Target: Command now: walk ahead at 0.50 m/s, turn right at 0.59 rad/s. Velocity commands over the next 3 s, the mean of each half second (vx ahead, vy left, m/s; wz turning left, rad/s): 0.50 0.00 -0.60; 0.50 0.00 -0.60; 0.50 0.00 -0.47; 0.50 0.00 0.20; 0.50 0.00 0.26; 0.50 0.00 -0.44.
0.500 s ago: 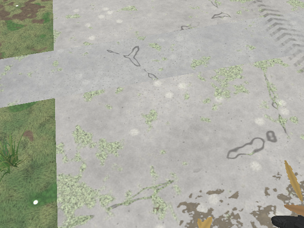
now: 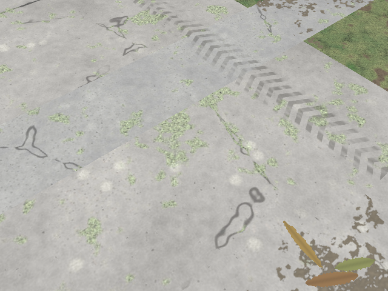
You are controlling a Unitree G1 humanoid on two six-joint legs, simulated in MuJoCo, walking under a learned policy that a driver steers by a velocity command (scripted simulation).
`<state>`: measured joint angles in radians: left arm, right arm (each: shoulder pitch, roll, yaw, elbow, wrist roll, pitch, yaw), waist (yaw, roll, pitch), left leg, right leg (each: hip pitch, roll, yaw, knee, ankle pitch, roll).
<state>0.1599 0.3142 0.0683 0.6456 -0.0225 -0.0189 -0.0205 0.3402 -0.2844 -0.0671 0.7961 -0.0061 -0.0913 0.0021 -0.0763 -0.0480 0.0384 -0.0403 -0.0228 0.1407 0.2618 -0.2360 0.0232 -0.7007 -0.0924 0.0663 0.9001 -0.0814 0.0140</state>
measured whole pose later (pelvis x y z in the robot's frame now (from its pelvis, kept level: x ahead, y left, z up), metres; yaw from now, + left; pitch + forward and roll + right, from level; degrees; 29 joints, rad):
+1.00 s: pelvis +0.55 -0.12 +0.00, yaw -36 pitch +1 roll +2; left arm 0.17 0.31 0.07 0.64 -0.02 -0.01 -0.01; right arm 0.33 -0.29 -0.07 0.81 0.00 -0.09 0.01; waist -0.07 -0.04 0.04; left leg -0.05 -0.02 0.15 0.27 -0.23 0.02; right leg -0.69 -0.09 0.06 0.91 -0.12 0.01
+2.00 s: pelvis +0.97 -0.53 +0.00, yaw -40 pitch +2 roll +0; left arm 0.14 0.30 0.04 0.68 0.02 -0.09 0.00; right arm 0.34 -0.28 -0.05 0.75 0.01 -0.06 0.01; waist -0.05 -0.02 0.04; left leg -0.18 -0.11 -0.09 0.33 -0.16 0.09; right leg -0.63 -0.07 0.10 0.86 -0.19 0.05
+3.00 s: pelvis +1.37 -0.85 +0.00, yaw -49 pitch +1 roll +3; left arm 0.13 0.31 0.06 0.68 -0.02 -0.03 -0.03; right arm 0.35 -0.30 -0.08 0.82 0.00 -0.08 0.00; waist -0.09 -0.04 0.03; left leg 0.01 -0.01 0.17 0.23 -0.26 0.00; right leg -0.67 -0.10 0.04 0.77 -0.04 0.00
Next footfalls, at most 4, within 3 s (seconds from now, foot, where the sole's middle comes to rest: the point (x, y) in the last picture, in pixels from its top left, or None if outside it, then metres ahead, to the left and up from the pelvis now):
0.20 right None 0.27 -0.14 -0.78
0.68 left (194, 255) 0.60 -0.03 -0.78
1.20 right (293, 228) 0.68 -0.40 -0.78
1.72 left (294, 150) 1.04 -0.50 -0.78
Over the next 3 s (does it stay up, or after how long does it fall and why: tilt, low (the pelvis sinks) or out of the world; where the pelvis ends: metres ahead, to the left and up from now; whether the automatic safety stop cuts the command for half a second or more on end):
stays up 1.37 -0.85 0.00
